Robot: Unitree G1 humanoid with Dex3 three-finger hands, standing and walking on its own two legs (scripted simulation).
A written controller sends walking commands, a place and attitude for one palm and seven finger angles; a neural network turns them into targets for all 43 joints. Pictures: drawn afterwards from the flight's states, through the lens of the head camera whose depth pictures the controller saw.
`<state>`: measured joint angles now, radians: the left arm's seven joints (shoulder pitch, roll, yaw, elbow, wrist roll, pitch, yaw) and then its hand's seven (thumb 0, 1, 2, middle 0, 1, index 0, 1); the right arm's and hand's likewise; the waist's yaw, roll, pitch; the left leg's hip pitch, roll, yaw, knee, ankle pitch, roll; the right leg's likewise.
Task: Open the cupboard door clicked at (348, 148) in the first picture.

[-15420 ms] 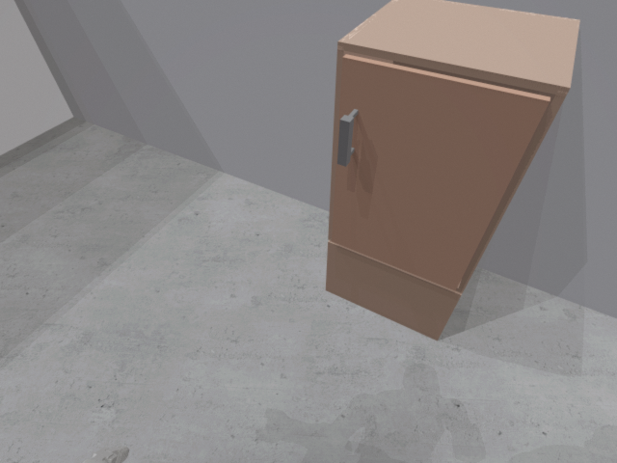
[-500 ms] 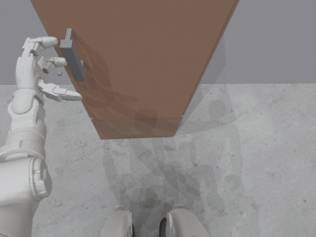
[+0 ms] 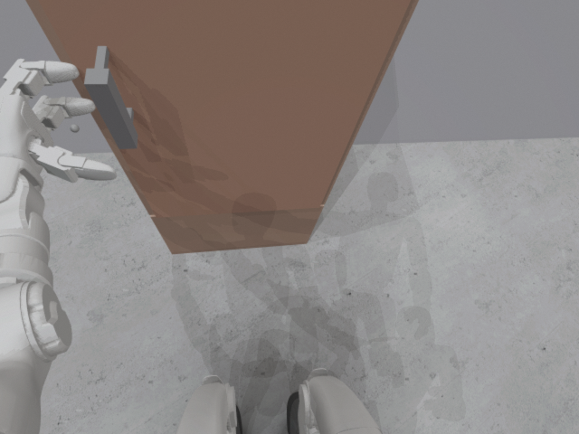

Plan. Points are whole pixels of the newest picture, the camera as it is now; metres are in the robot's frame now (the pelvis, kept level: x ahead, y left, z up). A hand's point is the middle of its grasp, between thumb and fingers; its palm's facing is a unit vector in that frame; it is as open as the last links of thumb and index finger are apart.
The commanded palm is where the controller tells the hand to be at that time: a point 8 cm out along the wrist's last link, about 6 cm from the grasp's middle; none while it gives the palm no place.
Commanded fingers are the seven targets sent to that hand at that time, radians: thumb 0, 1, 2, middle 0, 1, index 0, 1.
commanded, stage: move the hooked fingers beside the handle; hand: left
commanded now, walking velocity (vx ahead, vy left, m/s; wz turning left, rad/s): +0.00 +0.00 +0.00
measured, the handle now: (115, 100) +0.54 +0.20 +0.06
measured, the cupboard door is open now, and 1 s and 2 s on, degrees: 0 0 0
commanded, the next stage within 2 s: slide the fingers in behind the handle in 1.22 s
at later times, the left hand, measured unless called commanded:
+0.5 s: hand (45, 130) +0.49 +0.27 +0.06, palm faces +0.04 -1.00 -0.03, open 14.0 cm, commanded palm +0.47 +0.30 +0.06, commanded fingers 0.00 -0.50 0.30 -0.30 -1.20 -0.30 -1.20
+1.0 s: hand (50, 132) +0.49 +0.27 +0.06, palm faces +0.04 -1.00 -0.03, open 14.0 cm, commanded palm +0.48 +0.30 +0.06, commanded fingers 0.00 -0.50 0.30 -0.30 -1.20 -0.30 -1.20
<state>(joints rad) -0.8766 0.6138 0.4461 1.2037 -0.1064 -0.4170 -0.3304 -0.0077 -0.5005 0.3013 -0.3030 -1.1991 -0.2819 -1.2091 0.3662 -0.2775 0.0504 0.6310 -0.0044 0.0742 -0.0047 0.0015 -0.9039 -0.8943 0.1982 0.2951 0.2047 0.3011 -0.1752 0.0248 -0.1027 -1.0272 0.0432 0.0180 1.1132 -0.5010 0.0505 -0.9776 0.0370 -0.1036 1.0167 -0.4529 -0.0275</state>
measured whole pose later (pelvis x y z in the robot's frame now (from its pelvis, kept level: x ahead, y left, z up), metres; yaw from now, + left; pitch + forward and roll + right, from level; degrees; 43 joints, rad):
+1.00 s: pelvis -0.01 +0.01 +0.00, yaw +0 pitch +24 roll -5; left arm -0.88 0.69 0.48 1.22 -0.11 -0.39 -0.39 -0.01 -0.50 0.30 -0.30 -1.20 -0.30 -1.20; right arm 0.38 -0.29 0.06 0.61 0.00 0.08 -0.02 0.00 -0.90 -0.89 0.20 0.30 0.21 0.30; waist -0.19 0.03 -0.10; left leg -1.05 0.04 0.02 1.12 -0.49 0.06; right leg -1.00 0.04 -0.10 1.02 -0.44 -0.02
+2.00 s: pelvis +0.00 +0.01 +0.00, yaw -1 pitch +23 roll -5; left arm -0.85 0.56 0.44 1.16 -0.12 -0.41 -0.31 -0.01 -0.50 0.30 -0.30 -1.20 -0.30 -1.20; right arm 0.38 -0.27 0.05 0.63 -0.01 0.07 0.00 0.00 -0.90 -0.89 0.20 0.30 0.21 0.30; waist -0.17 0.03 -0.11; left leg -1.02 0.04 0.03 1.11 -0.50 0.06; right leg -0.98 0.04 -0.09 1.02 -0.44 -0.02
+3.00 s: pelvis +0.00 -0.01 +0.00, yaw +0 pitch +22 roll -3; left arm -0.84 0.47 0.39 1.15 -0.10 -0.45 -0.20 -0.01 -0.50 0.30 -0.30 -1.20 -0.31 -1.20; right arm 0.38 -0.27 0.03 0.63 -0.01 0.07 0.02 0.00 -0.90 -0.89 0.20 0.29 0.20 0.30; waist -0.17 0.03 -0.12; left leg -1.00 0.04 0.03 1.10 -0.49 0.04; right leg -0.97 0.04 -0.08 1.03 -0.45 -0.04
